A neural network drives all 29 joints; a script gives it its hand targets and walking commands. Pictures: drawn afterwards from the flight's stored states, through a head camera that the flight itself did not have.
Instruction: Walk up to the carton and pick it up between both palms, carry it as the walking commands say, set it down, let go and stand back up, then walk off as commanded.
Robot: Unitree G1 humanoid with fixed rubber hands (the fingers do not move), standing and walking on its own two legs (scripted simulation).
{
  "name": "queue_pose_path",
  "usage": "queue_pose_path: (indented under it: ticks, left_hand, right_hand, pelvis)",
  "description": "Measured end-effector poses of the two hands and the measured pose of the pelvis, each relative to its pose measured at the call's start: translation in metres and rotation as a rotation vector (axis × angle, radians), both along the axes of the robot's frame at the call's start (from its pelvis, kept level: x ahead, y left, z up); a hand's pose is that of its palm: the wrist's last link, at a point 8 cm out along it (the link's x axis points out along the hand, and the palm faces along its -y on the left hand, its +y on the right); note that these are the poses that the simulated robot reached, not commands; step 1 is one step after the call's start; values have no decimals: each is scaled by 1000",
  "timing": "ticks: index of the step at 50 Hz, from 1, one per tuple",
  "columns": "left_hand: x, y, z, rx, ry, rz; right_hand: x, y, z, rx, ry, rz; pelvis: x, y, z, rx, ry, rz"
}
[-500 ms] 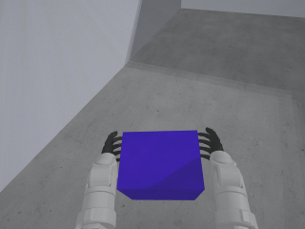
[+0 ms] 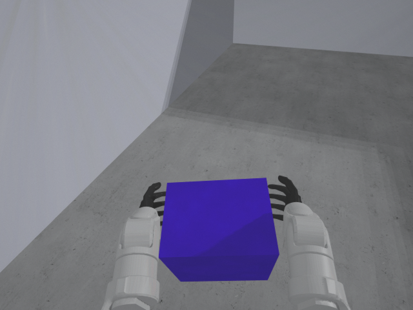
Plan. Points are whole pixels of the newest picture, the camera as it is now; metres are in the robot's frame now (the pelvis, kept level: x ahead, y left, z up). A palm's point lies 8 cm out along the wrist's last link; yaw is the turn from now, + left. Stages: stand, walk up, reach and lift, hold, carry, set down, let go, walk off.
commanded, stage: reach and lift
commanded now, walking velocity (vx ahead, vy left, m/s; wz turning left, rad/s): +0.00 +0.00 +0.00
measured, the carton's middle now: (219, 234) +0.31 +0.00 -0.02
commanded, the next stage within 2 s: hold in 1.02 s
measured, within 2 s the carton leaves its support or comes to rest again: neither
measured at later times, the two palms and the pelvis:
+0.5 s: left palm (150, 211) +0.31 +0.15 +0.06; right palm (294, 213) +0.31 -0.15 +0.06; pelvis +0.01 +0.01 +0.00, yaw +0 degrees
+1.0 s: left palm (148, 217) +0.29 +0.15 +0.06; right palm (295, 220) +0.29 -0.15 +0.05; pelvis +0.01 +0.01 +0.00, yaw +0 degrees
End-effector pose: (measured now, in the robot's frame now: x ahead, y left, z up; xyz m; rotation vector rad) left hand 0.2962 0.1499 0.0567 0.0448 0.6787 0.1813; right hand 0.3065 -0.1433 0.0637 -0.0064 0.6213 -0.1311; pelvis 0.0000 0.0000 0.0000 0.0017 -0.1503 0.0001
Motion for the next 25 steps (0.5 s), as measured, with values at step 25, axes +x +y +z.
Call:
queue_pose_path:
  ticks: [25]
  left_hand:
    - [13,-3,0,10,-8,-58]
  right_hand:
    - [-1,-5,-7,-1,12,-28]
  pelvis:
    - [10,9,2,-6,21,-4]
